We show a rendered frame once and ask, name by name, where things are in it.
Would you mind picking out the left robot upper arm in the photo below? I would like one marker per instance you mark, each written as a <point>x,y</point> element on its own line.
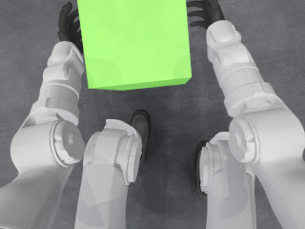
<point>44,155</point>

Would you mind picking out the robot left forearm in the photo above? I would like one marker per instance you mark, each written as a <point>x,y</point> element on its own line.
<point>60,89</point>

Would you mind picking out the robot left hand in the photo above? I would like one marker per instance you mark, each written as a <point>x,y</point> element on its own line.
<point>68,31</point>

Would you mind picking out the robot right forearm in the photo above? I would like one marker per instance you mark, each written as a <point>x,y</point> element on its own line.
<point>238,76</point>

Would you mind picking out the robot left thigh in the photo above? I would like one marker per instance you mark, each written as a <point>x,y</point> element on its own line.
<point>103,192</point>

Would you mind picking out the robot right hand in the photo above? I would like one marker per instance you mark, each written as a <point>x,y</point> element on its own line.
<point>211,12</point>

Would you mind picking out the carton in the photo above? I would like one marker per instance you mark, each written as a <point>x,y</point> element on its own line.
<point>135,44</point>

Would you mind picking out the robot thigh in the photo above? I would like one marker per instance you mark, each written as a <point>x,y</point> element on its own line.
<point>103,192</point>
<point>230,196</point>

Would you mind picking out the robot right thigh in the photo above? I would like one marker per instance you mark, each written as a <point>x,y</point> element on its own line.
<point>230,196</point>

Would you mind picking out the right robot upper arm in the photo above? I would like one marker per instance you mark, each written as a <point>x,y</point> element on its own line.
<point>272,143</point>

